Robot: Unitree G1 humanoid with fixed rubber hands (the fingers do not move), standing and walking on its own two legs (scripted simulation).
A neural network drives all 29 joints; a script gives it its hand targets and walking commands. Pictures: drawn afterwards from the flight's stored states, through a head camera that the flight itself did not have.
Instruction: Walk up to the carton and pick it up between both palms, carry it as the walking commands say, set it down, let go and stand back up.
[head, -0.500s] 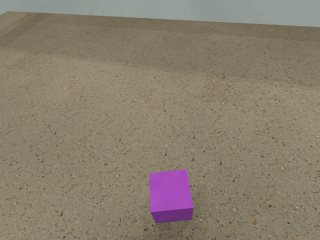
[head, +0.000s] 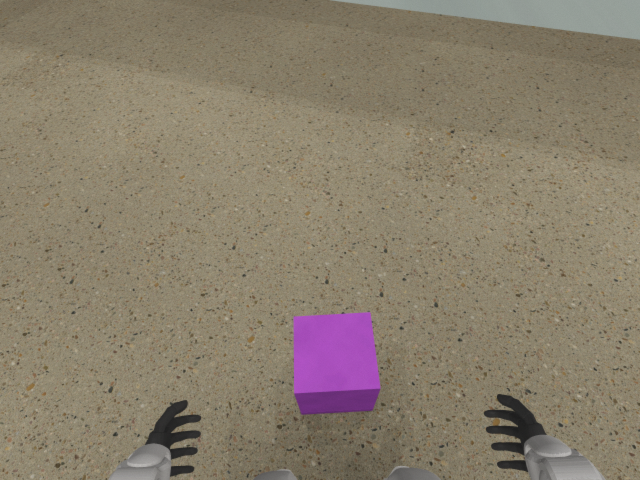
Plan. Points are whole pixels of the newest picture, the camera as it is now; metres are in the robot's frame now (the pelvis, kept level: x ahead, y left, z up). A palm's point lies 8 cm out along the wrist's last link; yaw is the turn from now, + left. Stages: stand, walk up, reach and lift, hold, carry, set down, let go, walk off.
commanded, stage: reach and lift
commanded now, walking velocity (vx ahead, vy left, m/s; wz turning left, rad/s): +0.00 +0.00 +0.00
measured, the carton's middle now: (334, 365) +0.44 +0.01 -0.63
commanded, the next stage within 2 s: none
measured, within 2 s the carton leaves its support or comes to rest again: neither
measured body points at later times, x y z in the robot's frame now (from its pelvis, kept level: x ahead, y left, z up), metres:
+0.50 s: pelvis -0.03 +0.01 -0.05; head +0.11 +0.00 +0.38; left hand +0.21 +0.22 -0.16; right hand +0.21 -0.22 -0.16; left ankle +0.01 +0.11 -0.72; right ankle +0.01 -0.11 -0.72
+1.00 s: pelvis -0.06 +0.00 -0.08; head +0.17 +0.01 +0.30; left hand +0.36 +0.22 -0.19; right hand +0.36 -0.20 -0.19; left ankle +0.01 +0.12 -0.72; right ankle +0.01 -0.11 -0.72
